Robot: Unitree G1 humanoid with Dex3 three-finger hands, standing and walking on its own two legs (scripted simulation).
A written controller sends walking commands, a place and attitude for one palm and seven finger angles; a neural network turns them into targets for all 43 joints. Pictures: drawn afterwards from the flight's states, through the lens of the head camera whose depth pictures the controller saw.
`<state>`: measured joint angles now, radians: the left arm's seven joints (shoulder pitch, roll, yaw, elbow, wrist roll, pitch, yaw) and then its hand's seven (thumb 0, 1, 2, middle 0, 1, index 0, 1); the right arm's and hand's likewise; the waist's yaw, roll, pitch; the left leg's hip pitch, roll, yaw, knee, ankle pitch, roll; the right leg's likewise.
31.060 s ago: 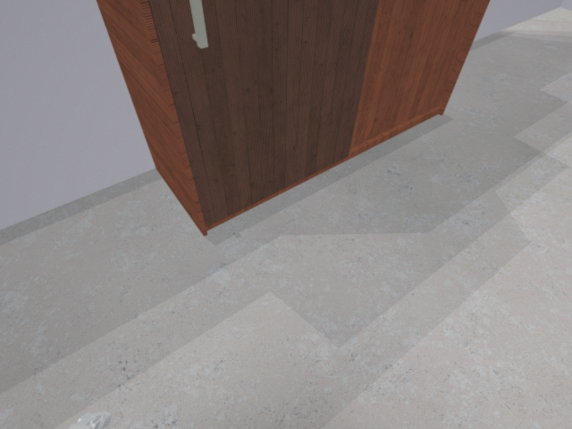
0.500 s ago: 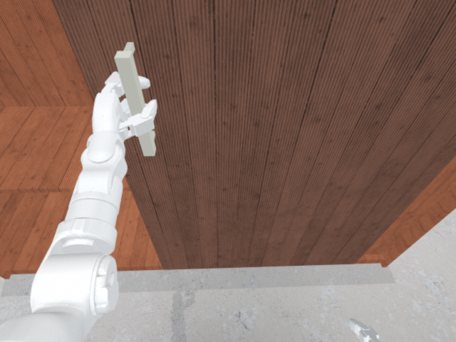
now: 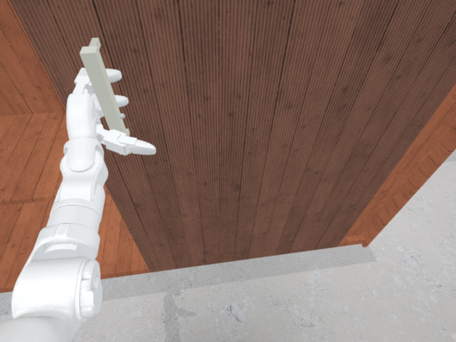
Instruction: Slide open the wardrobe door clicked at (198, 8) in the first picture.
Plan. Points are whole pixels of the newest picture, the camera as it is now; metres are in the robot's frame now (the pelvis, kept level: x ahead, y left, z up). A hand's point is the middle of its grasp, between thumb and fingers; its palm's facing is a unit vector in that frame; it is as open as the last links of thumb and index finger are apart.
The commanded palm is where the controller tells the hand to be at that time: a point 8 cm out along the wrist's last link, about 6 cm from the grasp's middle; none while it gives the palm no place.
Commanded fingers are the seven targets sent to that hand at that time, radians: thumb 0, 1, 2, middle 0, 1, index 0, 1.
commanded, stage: slip the hand off the handle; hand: left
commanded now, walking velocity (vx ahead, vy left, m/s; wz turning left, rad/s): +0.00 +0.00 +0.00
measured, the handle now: (111, 101) +0.49 +0.22 +0.17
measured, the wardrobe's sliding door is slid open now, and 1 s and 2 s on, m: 0.67 0.67 0.67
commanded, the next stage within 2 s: draw the hand back to the body in 1.34 s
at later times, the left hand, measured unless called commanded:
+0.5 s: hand (102, 117) +0.45 +0.22 +0.17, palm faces +0.19 -0.98 -0.10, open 14.4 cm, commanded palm +0.42 +0.29 +0.17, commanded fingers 0.00 -0.55 0.20 -0.25 -1.15 -0.25 -1.15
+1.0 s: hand (65, 147) +0.38 +0.26 +0.16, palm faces +0.26 -0.96 -0.09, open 14.6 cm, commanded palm +0.34 +0.30 +0.17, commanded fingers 0.00 -0.55 0.20 -0.25 -1.15 -0.25 -1.15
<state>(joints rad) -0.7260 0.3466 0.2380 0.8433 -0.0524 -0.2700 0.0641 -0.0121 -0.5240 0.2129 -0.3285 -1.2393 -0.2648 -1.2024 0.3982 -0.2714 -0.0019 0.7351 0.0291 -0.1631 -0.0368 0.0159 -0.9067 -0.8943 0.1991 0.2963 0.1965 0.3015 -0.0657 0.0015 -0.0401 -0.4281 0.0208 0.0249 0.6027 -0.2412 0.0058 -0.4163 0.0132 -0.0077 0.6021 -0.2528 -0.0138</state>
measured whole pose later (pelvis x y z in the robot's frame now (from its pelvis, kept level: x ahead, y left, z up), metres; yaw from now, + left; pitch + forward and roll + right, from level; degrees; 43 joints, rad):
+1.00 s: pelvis +0.03 +0.01 +0.00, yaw +1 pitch +3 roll -1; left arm -0.33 0.36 0.33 0.38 -0.17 -0.11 -0.11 -0.02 -0.55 0.20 -0.27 -1.16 -0.26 -1.15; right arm 0.32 -0.27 0.01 0.67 0.05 -0.11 -0.09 0.02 -0.91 -0.89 0.20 0.30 0.20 0.30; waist 0.01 0.03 -0.06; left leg -0.36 0.01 0.01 0.60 -0.29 0.01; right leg -0.32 0.00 -0.03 0.57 -0.30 0.00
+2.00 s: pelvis +0.03 +0.00 +0.01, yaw +3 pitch -4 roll -1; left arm 0.14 0.33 0.37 -0.18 -0.31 0.16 -0.24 -0.02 -0.50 0.22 -0.25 -1.12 -0.25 -1.12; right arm 0.23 -0.26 0.06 0.63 0.05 -0.24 -0.12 0.02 -0.90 -0.89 0.20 0.30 0.20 0.30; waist 0.08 0.05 -0.06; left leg -0.21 0.01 -0.02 0.55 -0.27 0.00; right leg -0.17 0.00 -0.05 0.52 -0.29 -0.02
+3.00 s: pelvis +0.03 +0.02 +0.02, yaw +2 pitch -6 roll +0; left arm 0.44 0.33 0.33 -0.39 -0.07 -0.08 0.09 0.01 0.88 0.89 -0.20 -0.31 -0.21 -0.31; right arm 0.20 -0.21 0.03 0.67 -0.02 -0.13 -0.08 0.02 -0.90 -0.89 0.20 0.30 0.20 0.30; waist 0.09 0.05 0.00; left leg -0.08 -0.01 0.01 0.41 -0.22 0.02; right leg -0.05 -0.01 -0.03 0.38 -0.22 0.01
